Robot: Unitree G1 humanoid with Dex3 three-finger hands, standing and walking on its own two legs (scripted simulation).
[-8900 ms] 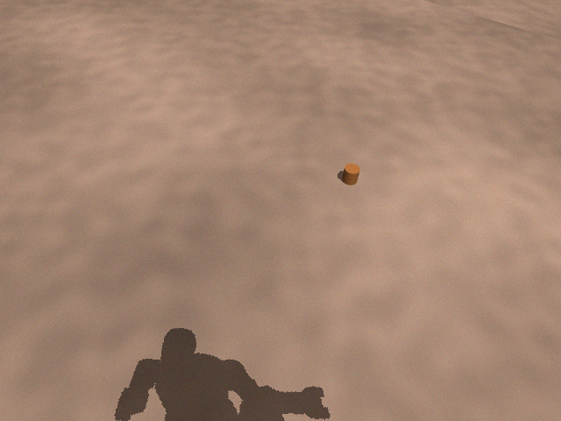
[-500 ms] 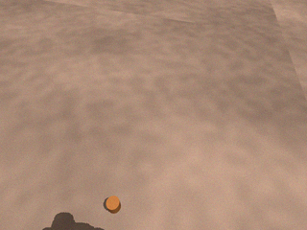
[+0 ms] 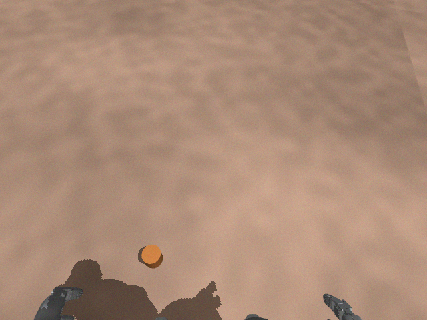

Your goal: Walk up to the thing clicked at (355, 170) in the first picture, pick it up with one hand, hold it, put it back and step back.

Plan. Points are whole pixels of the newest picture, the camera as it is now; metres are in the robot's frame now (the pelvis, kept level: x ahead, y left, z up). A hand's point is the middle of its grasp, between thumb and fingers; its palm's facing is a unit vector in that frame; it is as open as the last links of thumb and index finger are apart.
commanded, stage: rise first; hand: left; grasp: from above
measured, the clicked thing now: (152, 256) +0.41 +0.22 -0.70
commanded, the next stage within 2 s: none
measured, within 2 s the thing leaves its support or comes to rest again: neither
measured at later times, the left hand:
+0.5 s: hand out of the picture +0.14 +0.27 -0.27, palm faces -0.32 -0.76 -0.57, open 14.1 cm
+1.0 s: hand (119, 279) +0.28 +0.27 -0.45, palm faces -0.47 -0.30 -0.83, open 13.9 cm
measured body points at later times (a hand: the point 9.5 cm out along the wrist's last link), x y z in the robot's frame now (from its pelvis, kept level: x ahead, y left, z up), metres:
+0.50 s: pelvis -0.03 +0.00 -0.11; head +0.10 +0.02 +0.32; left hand +0.16 +0.31 -0.23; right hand +0.18 -0.24 -0.20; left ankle +0.00 +0.12 -0.71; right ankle +0.01 -0.14 -0.71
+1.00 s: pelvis -0.09 +0.00 -0.30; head +0.12 +0.01 +0.10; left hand +0.30 +0.28 -0.40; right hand +0.03 -0.28 -0.43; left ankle +0.00 +0.12 -0.71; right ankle +0.00 -0.14 -0.71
